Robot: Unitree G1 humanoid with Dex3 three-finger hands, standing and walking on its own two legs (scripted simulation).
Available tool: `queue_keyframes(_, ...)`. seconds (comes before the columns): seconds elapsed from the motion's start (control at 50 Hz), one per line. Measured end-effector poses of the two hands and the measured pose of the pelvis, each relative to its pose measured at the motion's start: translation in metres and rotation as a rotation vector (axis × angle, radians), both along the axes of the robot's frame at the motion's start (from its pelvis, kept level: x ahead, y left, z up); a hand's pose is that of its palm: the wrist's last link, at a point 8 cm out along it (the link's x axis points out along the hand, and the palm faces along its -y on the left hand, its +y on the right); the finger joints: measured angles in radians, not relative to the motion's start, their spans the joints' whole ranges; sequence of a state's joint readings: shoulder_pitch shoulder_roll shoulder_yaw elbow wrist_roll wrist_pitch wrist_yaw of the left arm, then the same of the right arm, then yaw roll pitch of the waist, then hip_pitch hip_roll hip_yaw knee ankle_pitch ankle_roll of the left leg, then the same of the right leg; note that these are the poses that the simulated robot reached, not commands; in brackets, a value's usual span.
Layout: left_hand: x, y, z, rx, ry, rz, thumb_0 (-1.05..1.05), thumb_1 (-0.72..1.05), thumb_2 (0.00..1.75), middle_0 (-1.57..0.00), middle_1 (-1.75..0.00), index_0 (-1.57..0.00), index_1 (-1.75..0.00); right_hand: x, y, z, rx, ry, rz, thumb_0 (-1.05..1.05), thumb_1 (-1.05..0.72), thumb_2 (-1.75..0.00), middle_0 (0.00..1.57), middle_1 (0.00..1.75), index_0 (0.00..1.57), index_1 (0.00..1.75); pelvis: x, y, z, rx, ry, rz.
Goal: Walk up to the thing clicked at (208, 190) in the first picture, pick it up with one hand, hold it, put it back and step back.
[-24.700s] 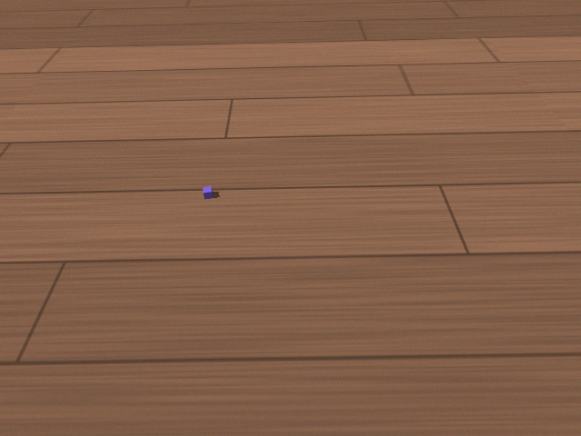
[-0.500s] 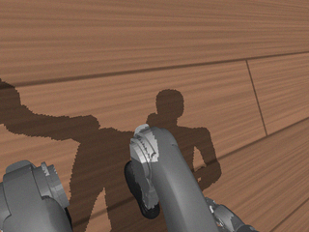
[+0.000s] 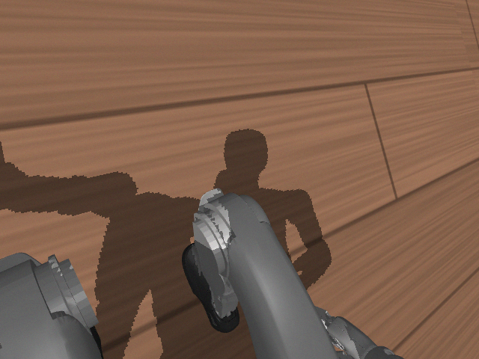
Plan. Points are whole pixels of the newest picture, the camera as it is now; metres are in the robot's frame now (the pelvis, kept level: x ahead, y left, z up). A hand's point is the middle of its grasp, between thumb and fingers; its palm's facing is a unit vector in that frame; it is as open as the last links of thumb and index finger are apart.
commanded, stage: rest palm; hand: left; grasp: from above
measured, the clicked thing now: out of the picture +0.45 +0.34 -0.29
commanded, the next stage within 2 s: close in 0.22 s
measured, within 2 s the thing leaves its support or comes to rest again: neither
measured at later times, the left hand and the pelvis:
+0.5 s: hand out of the picture +0.43 +0.33 -0.26, palm faces -0.43 -0.18 -0.89, open 10.1 cm; pelvis +0.00 +0.00 +0.00, yaw -1 degrees
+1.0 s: hand out of the picture +0.43 +0.33 -0.26, palm faces -0.43 -0.18 -0.89, open 7.7 cm; pelvis +0.00 +0.00 +0.00, yaw -1 degrees
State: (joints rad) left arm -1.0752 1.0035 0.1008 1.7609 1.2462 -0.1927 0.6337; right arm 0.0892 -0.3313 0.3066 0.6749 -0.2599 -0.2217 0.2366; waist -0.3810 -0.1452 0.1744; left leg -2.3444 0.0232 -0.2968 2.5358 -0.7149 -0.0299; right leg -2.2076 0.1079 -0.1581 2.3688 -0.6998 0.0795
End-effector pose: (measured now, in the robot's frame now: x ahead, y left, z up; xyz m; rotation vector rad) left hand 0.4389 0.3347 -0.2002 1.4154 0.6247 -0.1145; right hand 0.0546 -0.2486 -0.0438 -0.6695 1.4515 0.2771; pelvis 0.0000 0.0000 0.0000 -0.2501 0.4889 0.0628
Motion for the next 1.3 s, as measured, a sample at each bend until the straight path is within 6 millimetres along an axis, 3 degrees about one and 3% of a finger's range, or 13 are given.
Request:
queue_keyframes(0.4, 0.001, 0.000, -0.006, 0.003, 0.000, 0.023, 0.00, 0.04, 0.52, -0.54, -0.54, -0.55, -0.53, -0.001, 0.003, 0.003, 0.010, 0.003, 0.021, 0.00, -0.90, -0.90, 0.20, 0.30, 0.20, 0.30, -0.001, 0.000, 0.001, -0.008, -0.007, -0.005)
queue_keyframes(1.02, 0.000, 0.003, -0.002, 0.008, -0.003, 0.015, 0.00, 0.43, 0.21, -0.78, -0.34, -0.84, -0.31, 0.000, 0.003, 0.009, 0.000, -0.005, 0.023, 0.00, -0.90, -0.90, 0.20, 0.30, 0.20, 0.30, -0.003, 0.001, 0.004, -0.013, -0.009, -0.004)
queue_keyframes(1.3, 0.001, 0.003, 0.000, 0.007, -0.002, 0.019, 0.00, 0.52, 0.05, -0.88, -0.19, -0.98, -0.18, -0.003, 0.006, 0.007, 0.013, -0.001, 0.022, 0.00, -0.90, -0.90, 0.20, 0.30, 0.20, 0.30, -0.004, 0.000, 0.005, -0.010, -0.013, -0.008)
